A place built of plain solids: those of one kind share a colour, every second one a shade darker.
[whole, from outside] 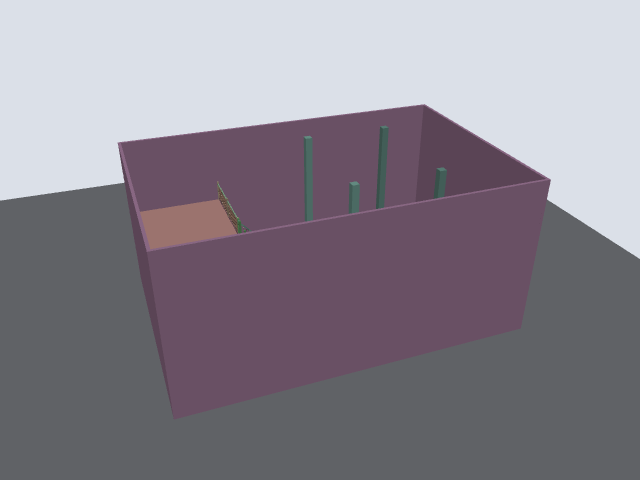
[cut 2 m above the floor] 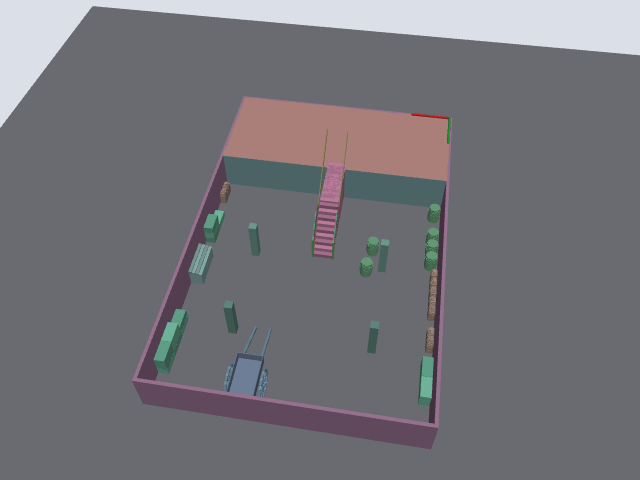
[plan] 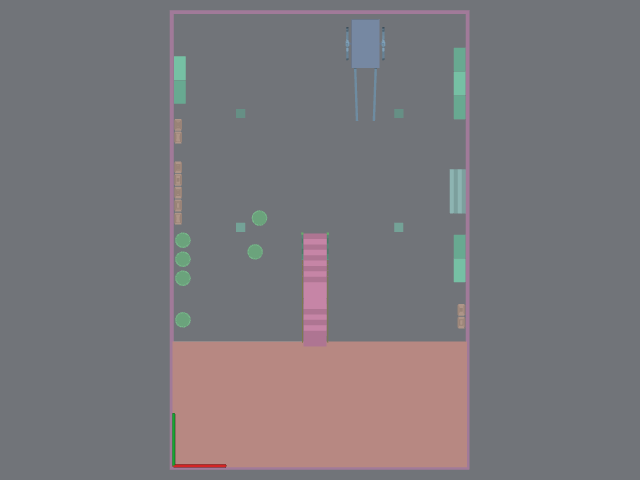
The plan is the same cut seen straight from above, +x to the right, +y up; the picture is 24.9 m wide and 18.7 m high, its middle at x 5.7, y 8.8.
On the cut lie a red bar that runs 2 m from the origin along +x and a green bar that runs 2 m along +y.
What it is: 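An aisled barn 11.4 x 17.6 m, 8.5 m high; a nave 6.2 m broad between two rows of posts 0.36 m square, 4.4 m apart, aisles 2.6 m broad; at the rear a loft 4.8 m deep at 4.41 m over closed bays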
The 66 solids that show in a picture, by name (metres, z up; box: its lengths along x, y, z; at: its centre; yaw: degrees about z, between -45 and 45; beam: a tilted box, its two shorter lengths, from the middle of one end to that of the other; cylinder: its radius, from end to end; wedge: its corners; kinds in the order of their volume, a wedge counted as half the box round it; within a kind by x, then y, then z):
{
 "loft_1": {"box": [11.48, 4.9, 4.46], "at": [5.69, 2.4, 2.18]},
 "wall_1": {"box": [0.15, 17.9, 8.51], "at": [-0.07, 8.8, 4.21]},
 "wall_2": {"box": [11.68, 0.15, 8.51], "at": [5.69, -0.07, 4.21]},
 "wall_3": {"box": [11.68, 0.15, 8.51], "at": [5.69, 17.68, 4.21]},
 "wall_4": {"box": [0.15, 17.9, 8.51], "at": [11.46, 8.8, 4.21]},
 "stair_1": {"box": [0.9, 0.62, 4.25], "at": [5.51, 4.75, 2.08]},
 "stair_2": {"box": [0.9, 0.62, 4.04], "at": [5.51, 4.96, 1.97]},
 "stair_3": {"box": [0.9, 0.62, 3.83], "at": [5.51, 5.17, 1.86]},
 "stair_4": {"box": [0.9, 0.62, 3.62], "at": [5.51, 5.38, 1.76]},
 "stair_5": {"box": [0.9, 0.62, 3.41], "at": [5.51, 5.59, 1.66]},
 "stair_6": {"box": [0.9, 0.62, 3.2], "at": [5.51, 5.8, 1.55]},
 "stair_7": {"box": [0.9, 0.62, 2.99], "at": [5.51, 6.01, 1.45]},
 "stair_8": {"box": [0.9, 0.62, 2.78], "at": [5.51, 6.22, 1.34]},
 "stair_9": {"box": [0.9, 0.62, 2.57], "at": [5.51, 6.43, 1.24]},
 "stair_10": {"box": [0.9, 0.62, 2.36], "at": [5.51, 6.64, 1.13]},
 "stair_11": {"box": [0.9, 0.62, 2.15], "at": [5.51, 6.85, 1.02]},
 "stair_12": {"box": [0.9, 0.62, 1.94], "at": [5.51, 7.06, 0.92]},
 "stair_13": {"box": [0.9, 0.62, 1.73], "at": [5.51, 7.27, 0.81]},
 "stair_14": {"box": [0.9, 0.62, 1.52], "at": [5.51, 7.48, 0.71]},
 "stair_15": {"box": [0.9, 0.62, 1.31], "at": [5.51, 7.69, 0.6]},
 "stair_16": {"box": [0.9, 0.62, 1.1], "at": [5.51, 7.9, 0.5]},
 "stair_17": {"box": [0.9, 0.62, 0.89], "at": [5.51, 8.11, 0.4]},
 "stair_18": {"box": [0.9, 0.62, 0.68], "at": [5.51, 8.32, 0.29]},
 "stair_19": {"box": [0.9, 0.62, 0.47], "at": [5.51, 8.53, 0.18]},
 "stair_20": {"box": [0.9, 0.62, 0.26], "at": [5.51, 8.74, 0.08]},
 "post_1": {"box": [0.36, 0.36, 8.51], "at": [2.61, 9.29, 4.21]},
 "post_2": {"box": [0.36, 0.36, 8.51], "at": [2.61, 13.73, 4.21]},
 "post_3": {"box": [0.36, 0.36, 8.51], "at": [8.77, 9.29, 4.21]},
 "post_4": {"box": [0.36, 0.36, 8.51], "at": [8.77, 13.73, 4.21]},
 "bales_1": {"box": [0.46, 0.92, 0.36], "at": [0.24, 14.57, 0.54]},
 "bales_2": {"box": [0.46, 0.92, 0.41], "at": [0.24, 15.5, 0.15]},
 "bales_3": {"box": [0.46, 0.92, 0.36], "at": [0.24, 15.5, 0.54]},
 "bales_4": {"box": [0.46, 0.92, 0.41], "at": [11.14, 7.62, 0.15]},
 "bales_5": {"box": [0.46, 0.92, 0.41], "at": [11.14, 8.55, 0.15]},
 "bales_6": {"box": [0.46, 0.92, 0.36], "at": [11.14, 8.55, 0.54]},
 "bales_7": {"box": [0.46, 0.92, 0.36], "at": [11.14, 8.55, 0.9]},
 "bales_8": {"box": [0.46, 0.92, 0.41], "at": [11.14, 13.97, 0.15]},
 "bales_9": {"box": [0.46, 0.92, 0.36], "at": [11.14, 13.97, 0.54]},
 "bales_10": {"box": [0.46, 0.92, 0.41], "at": [11.14, 14.9, 0.15]},
 "bales_11": {"box": [0.46, 0.92, 0.36], "at": [11.14, 14.9, 0.54]},
 "bales_12": {"box": [0.46, 0.92, 0.36], "at": [11.14, 14.9, 0.9]},
 "bales_13": {"box": [0.46, 0.92, 0.41], "at": [11.14, 15.83, 0.15]},
 "bales_14": {"box": [0.46, 0.92, 0.36], "at": [11.14, 15.83, 0.54]},
 "bales_15": {"box": [0.46, 0.92, 0.36], "at": [11.14, 15.83, 0.9]},
 "bin_1": {"box": [0.16, 1.73, 0.07], "at": [10.83, 10.69, 0.72]},
 "bin_2": {"box": [0.16, 1.73, 0.11], "at": [10.99, 10.69, 0.74]},
 "bin_3": {"box": [0.6, 1.69, 0.74], "at": [11.08, 10.69, 0.32]},
 "bin_4": {"box": [0.16, 1.73, 0.15], "at": [11.14, 10.69, 0.76]},
 "bin_5": {"box": [0.16, 1.73, 0.18], "at": [11.3, 10.69, 0.78]},
 "stair_guard_string_1": {"wedge": [[4.99, 4.8, 4.23], [4.99, 4.8, 4.49], [4.99, 9.05, -0.02], [4.99, 9.05, 0.24], [5.03, 4.8, 4.23], [5.03, 4.8, 4.49], [5.03, 9.05, -0.02], [5.03, 9.05, 0.24]]},
 "stair_guard_string_2": {"wedge": [[5.99, 4.8, 4.23], [5.99, 4.8, 4.49], [5.99, 9.05, -0.02], [5.99, 9.05, 0.24], [6.03, 4.8, 4.23], [6.03, 4.8, 4.49], [6.03, 9.05, -0.02], [6.03, 9.05, 0.24]]},
 "face_1": {"box": [5.06, 0.012, 4.43], "at": [2.53, 4.86, 2.17]},
 "face_2": {"box": [5.42, 0.012, 4.43], "at": [8.67, 4.86, 2.17]},
 "cart_rod_1": {"wedge": [[7.02, 15.48, 0.87], [7.02, 15.51, 0.79], [7.09, 13.43, 0.09], [7.09, 13.46, 0.0], [7.12, 15.49, 0.87], [7.12, 15.52, 0.79], [7.19, 13.44, 0.09], [7.19, 13.47, 0.0]]},
 "cart_rod_2": {"wedge": [[7.75, 13.44, 0.09], [7.75, 13.47, 0.0], [7.82, 15.49, 0.87], [7.82, 15.52, 0.79], [7.85, 13.43, 0.09], [7.85, 13.46, 0.0], [7.92, 15.48, 0.87], [7.92, 15.51, 0.79]]},
 "cart_1": {"box": [0.029, 1.9, 0.42], "at": [6.93, 16.45, 1.1]},
 "cart_2": {"box": [1.04, 0.028, 0.42], "at": [7.47, 15.51, 1.1]},
 "cart_3": {"box": [1.1, 1.9, 0.03], "at": [7.47, 16.45, 0.88]},
 "cart_4": {"box": [0.029, 1.9, 0.42], "at": [8.01, 16.45, 1.1]},
 "cask_1": {"cylinder": 0.26, "from": [0.36, 5.69, 0.85], "to": [0.36, 5.69, 0.9]},
 "cask_2": {"cylinder": 0.26, "from": [0.36, 7.31, 0.85], "to": [0.36, 7.31, 0.9]},
 "cask_3": {"cylinder": 0.26, "from": [0.36, 8.05, 0.85], "to": [0.36, 8.05, 0.9]},
 "cask_4": {"cylinder": 0.26, "from": [0.36, 8.79, 0.85], "to": [0.36, 8.79, 0.9]},
 "cask_5": {"cylinder": 0.26, "from": [3.17, 8.34, 0.85], "to": [3.17, 8.34, 0.9]},
 "cask_6": {"cylinder": 0.26, "from": [3.34, 9.65, 0.85], "to": [3.34, 9.65, 0.9]},
 "stair_guard_newel_1": {"box": [0.09, 0.09, 1.31], "at": [6.01, 9.05, 0.6]}
}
